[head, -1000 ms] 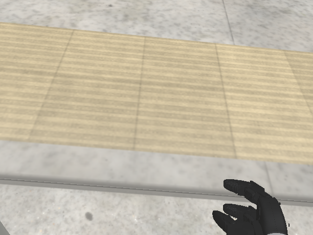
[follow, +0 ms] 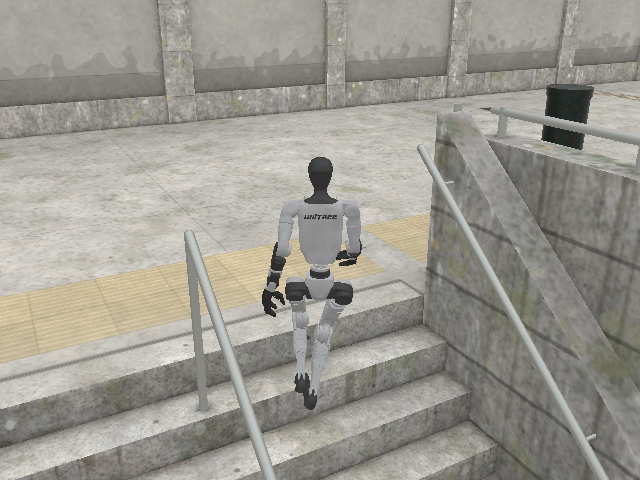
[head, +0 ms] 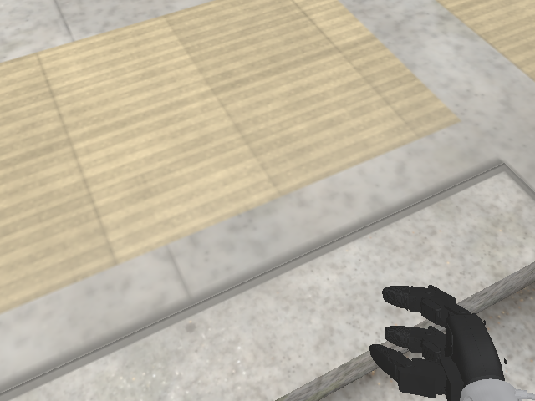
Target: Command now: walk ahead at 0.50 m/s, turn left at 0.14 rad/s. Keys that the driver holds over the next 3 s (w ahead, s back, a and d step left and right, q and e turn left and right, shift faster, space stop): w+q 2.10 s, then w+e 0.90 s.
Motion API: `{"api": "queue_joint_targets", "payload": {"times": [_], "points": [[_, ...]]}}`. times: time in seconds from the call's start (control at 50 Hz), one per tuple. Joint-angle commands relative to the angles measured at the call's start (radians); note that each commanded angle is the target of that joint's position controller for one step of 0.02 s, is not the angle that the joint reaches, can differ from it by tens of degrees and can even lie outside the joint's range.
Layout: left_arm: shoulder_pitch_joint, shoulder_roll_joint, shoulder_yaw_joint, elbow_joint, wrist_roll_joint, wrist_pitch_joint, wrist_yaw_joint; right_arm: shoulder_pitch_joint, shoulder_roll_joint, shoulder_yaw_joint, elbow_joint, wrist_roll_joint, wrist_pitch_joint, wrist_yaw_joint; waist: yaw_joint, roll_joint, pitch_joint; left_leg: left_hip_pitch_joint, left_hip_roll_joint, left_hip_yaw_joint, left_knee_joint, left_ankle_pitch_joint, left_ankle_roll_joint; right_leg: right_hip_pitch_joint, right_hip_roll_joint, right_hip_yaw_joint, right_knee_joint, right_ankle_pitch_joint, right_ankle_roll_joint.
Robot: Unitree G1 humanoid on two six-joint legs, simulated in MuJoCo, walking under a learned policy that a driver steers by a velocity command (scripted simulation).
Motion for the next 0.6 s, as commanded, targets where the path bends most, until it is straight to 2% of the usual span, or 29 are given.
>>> {"api": "queue_joint_targets", "payload": {"times": [0.02,0.04,0.06,0.08,0.1,0.12,0.14,0.16,0.18,0.2,0.22,0.24,0.26,0.28,0.3,0.32,0.34,0.36,0.38,0.4,0.42,0.44,0.46,0.48,0.5,0.52,0.56,0.58,0.6], "points": [[-0.662,0.094,-0.003,-0.333,0.027,0.005,0.024,0.476,-0.145,-0.124,0.190,0.092,0.036,-0.062,-0.383,0.726,-0.194,0.527,0.135,-0.066,-0.570,0.477,0.066,-0.629,-0.134,0.195,1.183,-0.177,-0.122],[-0.475,0.167,0.005,-0.389,0.070,0.044,0.002,0.136,-0.083,-0.104,0.075,0.077,-0.015,-0.082,-0.120,0.448,-0.124,0.223,0.286,-0.765,-0.400,0.339,0.099,-0.659,-0.264,0.716,1.195,-0.276,-0.187],[-0.456,0.108,-0.024,-0.402,0.097,0.016,-0.031,0.017,-0.035,-0.069,-0.017,0.036,-0.052,-0.065,-0.043,-0.023,0.023,0.009,0.325,-0.715,-0.290,0.392,0.097,-0.665,-0.324,0.743,1.036,-0.368,-0.263],[-0.247,0.085,-0.030,-0.331,0.053,0.010,-0.059,-0.050,-0.093,-0.065,-0.044,-0.026,-0.077,-0.067,0.111,-0.356,-0.018,0.049,0.323,-0.663,-0.320,0.333,0.130,-0.612,-0.272,0.521,0.838,-0.132,-0.248],[-0.043,0.047,-0.043,-0.229,0.056,0.029,-0.060,-0.024,-0.125,-0.073,-0.017,-0.089,-0.091,-0.079,0.199,-0.506,-0.071,-0.063,0.182,-0.423,-0.389,0.124,0.075,-0.331,-0.207,0.071,0.531,0.242,-0.171],[-0.111,-0.002,-0.063,-0.262,0.061,0.036,-0.073,0.060,-0.194,-0.087,0.047,-0.093,-0.101,-0.103,0.182,-0.376,-0.065,-0.216,0.105,-0.298,-0.456,0.123,0.064,-0.105,-0.201,-0.137,0.259,0.379,-0.138],[-0.027,-0.024,-0.069,-0.233,0.030,0.041,-0.089,0.040,-0.226,-0.090,0.069,-0.077,-0.092,-0.095,0.214,-0.339,-0.099,-0.343,0.040,-0.167,-0.376,0.126,0.036,0.206,-0.218,-0.211,0.030,0.527,-0.140],[0.222,0.004,-0.057,-0.124,-0.020,0.047,-0.091,-0.067,-0.234,-0.096,0.085,-0.057,-0.062,-0.093,0.310,-0.161,-0.235,-0.445,0.011,-0.090,-0.131,0.131,0.025,0.526,-0.272,-0.191,-0.137,0.853,-0.205],[0.337,0.055,-0.039,-0.075,-0.070,0.047,-0.088,-0.083,-0.166,-0.086,0.082,-0.054,-0.043,-0.091,0.346,-0.069,-0.301,-0.500,-0.045,-0.059,0.185,-0.136,0.014,0.714,-0.393,-0.014,-0.374,1.113,-0.278],[0.237,0.047,-0.039,-0.100,-0.056,0.042,-0.078,-0.076,-0.098,-0.066,0.073,-0.044,-0.030,-0.078,0.320,-0.066,-0.222,-0.440,-0.084,-0.041,0.451,-0.261,0.019,0.612,-0.415,-0.012,-0.574,1.199,-0.303],[0.130,0.036,-0.046,-0.088,-0.004,0.020,-0.080,-0.021,-0.025,-0.053,0.065,-0.008,-0.019,-0.047,0.227,-0.115,-0.137,-0.433,-0.170,-0.057,0.879,-0.174,0.035,0.493,-0.402,-0.014,-0.574,1.163,-0.310],[0.021,0.119,-0.038,-0.092,0.064,-0.028,-0.103,0.115,-0.006,-0.065,0.014,0.025,-0.033,-0.022,0.014,-0.129,-0.165,-0.653,-0.142,-0.116,1.182,-0.042,-0.020,0.555,-0.515,0.187,-0.177,1.728,-0.280],[-0.025,0.248,0.018,-0.121,0.072,-0.041,-0.102,0.274,-0.008,-0.061,0.017,0.015,-0.038,-0.034,-0.062,-0.098,-0.327,-0.687,-0.078,-0.187,1.241,0.127,-0.063,0.587,-0.706,0.379,-0.331,1.579,-0.266],[-0.094,0.333,0.054,-0.137,0.038,-0.038,-0.086,0.257,-0.008,-0.049,-0.004,-0.020,-0.018,-0.032,-0.088,-0.120,-0.355,-0.757,-0.032,-0.152,1.311,0.177,-0.095,0.514,-0.801,0.551,-0.603,0.653,-0.284],[-0.207,0.329,0.055,-0.142,0.001,-0.048,-0.060,0.097,-0.020,-0.038,-0.066,-0.040,-0.001,-0.026,-0.072,-0.212,-0.175,-0.878,0.024,-0.115,1.346,0.228,-0.113,0.347,-0.828,0.691,-0.872,-0.097,-0.303],[-0.246,0.194,0.010,-0.094,-0.017,-0.067,-0.052,-0.003,-0.047,-0.039,-0.072,-0.060,0.005,-0.009,-0.059,-0.125,0.042,-0.949,0.036,-0.176,1.386,0.309,-0.084,0.216,-0.755,0.658,-0.910,-0.131,-0.288],[-0.193,0.135,-0.009,-0.042,-0.016,-0.090,-0.045,-0.044,-0.074,-0.047,-0.084,-0.048,0.017,0.011,-0.045,-0.115,0.136,-0.956,0.058,-0.231,1.327,0.347,-0.062,0.151,-0.743,0.589,-0.899,0.012,-0.285],[-0.152,0.094,-0.020,0.001,-0.004,-0.097,-0.044,-0.033,-0.067,-0.048,-0.081,-0.026,0.030,0.027,-0.055,-0.072,0.146,-0.920,0.049,-0.256,1.242,0.386,-0.041,0.127,-0.695,0.465,-0.868,0.125,-0.262],[-0.126,0.076,-0.023,0.031,0.001,-0.094,-0.042,-0.033,-0.040,-0.040,-0.072,-0.007,0.038,0.033,-0.062,-0.017,0.152,-0.860,0.027,-0.237,1.126,0.401,-0.027,0.081,-0.642,0.341,-0.859,0.186,-0.236],[-0.117,0.060,-0.026,0.043,0.010,-0.090,-0.042,-0.052,-0.009,-0.030,-0.058,0.009,0.043,0.030,-0.060,0.053,0.135,-0.801,-0.001,-0.196,1.046,0.431,-0.018,0.044,-0.589,0.241,-0.848,0.256,-0.212],[-0.060,0.052,-0.026,0.070,0.012,-0.084,-0.041,-0.123,0.023,-0.014,-0.072,0.018,0.048,0.025,-0.029,0.083,0.126,-0.775,-0.012,-0.120,0.956,0.419,-0.013,0.036,-0.544,0.170,-0.874,0.290,-0.211],[-0.015,0.037,-0.030,0.097,0.006,-0.078,-0.036,-0.149,0.054,0.000,-0.076,0.024,0.052,0.018,-0.018,0.082,0.119,-0.755,-0.013,-0.081,0.882,0.416,-0.008,0.051,-0.505,0.116,-0.880,0.353,-0.219],[0.045,0.034,-0.031,0.115,0.007,-0.071,-0.031,-0.122,0.069,0.005,-0.062,0.022,0.057,0.008,-0.007,0.070,0.081,-0.739,-0.011,-0.051,0.840,0.411,-0.003,0.118,-0.475,0.067,-0.854,0.424,-0.220],[0.107,0.036,-0.029,0.143,-0.008,-0.066,-0.018,-0.146,0.078,0.013,-0.078,0.042,0.056,-0.001,0.000,0.017,0.072,-0.736,0.007,-0.041,0.767,0.336,0.023,0.187,-0.492,0.053,-0.912,0.521,-0.232],[0.175,0.054,-0.024,0.158,-0.017,-0.062,-0.007,-0.159,0.047,0.015,-0.068,0.045,0.061,-0.003,0.044,-0.005,0.044,-0.737,0.000,0.056,0.696,0.243,0.028,0.286,-0.491,0.038,-0.983,0.661,-0.258],[0.225,0.044,-0.025,0.183,-0.008,-0.055,0.004,-0.139,0.059,0.017,-0.053,0.033,0.063,0.005,0.050,-0.028,-0.010,-0.724,0.011,0.075,0.682,0.216,0.046,0.411,-0.483,0.015,-0.965,0.795,-0.276],[0.308,0.024,-0.028,0.221,0.002,-0.034,0.020,-0.110,0.083,0.031,-0.021,0.030,0.065,0.018,0.043,-0.032,-0.097,-0.685,0.016,0.119,0.596,0.133,0.072,0.601,-0.473,-0.077,-0.897,1.073,-0.292],[0.282,0.026,-0.034,0.206,-0.005,-0.033,0.031,-0.088,0.085,0.033,-0.001,0.030,0.055,0.022,0.008,-0.021,-0.128,-0.624,0.015,0.111,0.549,0.094,0.088,0.644,-0.484,-0.144,-0.832,1.391,-0.276],[0.187,0.033,-0.037,0.171,-0.023,-0.035,0.037,-0.017,0.085,0.047,0.015,0.042,0.053,0.022,-0.069,-0.044,-0.177,-0.375,-0.023,0.160,0.400,0.045,0.108,0.536,-0.474,-0.235,-0.800,1.836,-0.253]]}}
